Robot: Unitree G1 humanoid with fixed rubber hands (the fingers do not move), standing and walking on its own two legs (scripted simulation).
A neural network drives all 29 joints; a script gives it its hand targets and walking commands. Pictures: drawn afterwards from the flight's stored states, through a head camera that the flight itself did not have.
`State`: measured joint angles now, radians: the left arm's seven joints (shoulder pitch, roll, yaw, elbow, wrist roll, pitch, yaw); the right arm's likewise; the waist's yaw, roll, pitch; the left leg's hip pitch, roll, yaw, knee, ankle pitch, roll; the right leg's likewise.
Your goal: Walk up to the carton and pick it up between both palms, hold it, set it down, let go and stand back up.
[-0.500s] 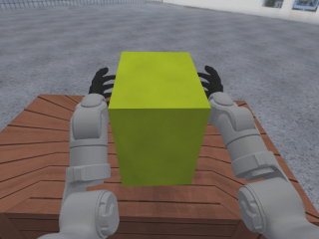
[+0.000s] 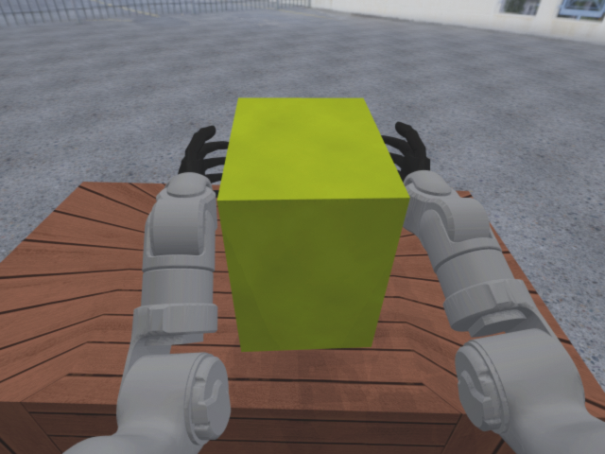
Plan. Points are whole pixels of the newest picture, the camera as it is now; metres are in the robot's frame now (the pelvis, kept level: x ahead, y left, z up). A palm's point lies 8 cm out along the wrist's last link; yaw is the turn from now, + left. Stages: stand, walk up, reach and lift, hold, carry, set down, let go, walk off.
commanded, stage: hold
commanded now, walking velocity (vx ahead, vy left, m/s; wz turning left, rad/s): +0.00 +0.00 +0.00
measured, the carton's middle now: (304, 221) +0.39 +0.01 +0.18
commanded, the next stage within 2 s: none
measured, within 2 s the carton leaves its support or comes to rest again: neither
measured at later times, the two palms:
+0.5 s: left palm (206, 197) +0.37 +0.13 +0.23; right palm (421, 191) +0.37 -0.14 +0.24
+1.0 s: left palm (194, 189) +0.37 +0.15 +0.24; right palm (410, 183) +0.38 -0.12 +0.25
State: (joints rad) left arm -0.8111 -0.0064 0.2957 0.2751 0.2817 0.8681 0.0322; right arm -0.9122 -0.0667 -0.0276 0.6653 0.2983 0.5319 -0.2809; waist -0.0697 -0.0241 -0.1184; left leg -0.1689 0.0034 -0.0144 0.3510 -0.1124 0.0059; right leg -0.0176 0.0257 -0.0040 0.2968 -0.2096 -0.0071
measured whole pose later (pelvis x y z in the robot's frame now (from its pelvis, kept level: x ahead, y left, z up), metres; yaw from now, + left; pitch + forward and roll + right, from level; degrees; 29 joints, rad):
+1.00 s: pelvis +0.01 +0.00 +0.00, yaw +1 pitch -4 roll -1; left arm -0.76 0.01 0.27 0.21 0.27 0.87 0.00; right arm -0.87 -0.06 0.01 0.60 0.33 0.54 -0.32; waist -0.10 -0.05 -0.11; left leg -0.16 0.00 -0.03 0.37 -0.14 0.00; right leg 0.01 0.03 -0.01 0.28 -0.21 -0.01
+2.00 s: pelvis +0.00 +0.00 +0.00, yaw -1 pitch -4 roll -1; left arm -0.78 -0.04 0.30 0.19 0.30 0.88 0.03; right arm -0.88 -0.07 -0.02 0.60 0.32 0.54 -0.29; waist -0.08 -0.02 -0.10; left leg -0.17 0.01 -0.01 0.35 -0.12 0.00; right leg -0.02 0.03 0.01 0.30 -0.21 -0.01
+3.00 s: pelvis +0.01 +0.00 +0.00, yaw +0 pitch -6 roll -1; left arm -0.73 -0.02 0.29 0.15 0.28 0.88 0.01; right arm -0.86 -0.07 0.04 0.59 0.36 0.54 -0.33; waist -0.10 -0.04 -0.09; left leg -0.12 0.00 -0.02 0.37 -0.15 0.00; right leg 0.05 0.03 0.00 0.27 -0.22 -0.01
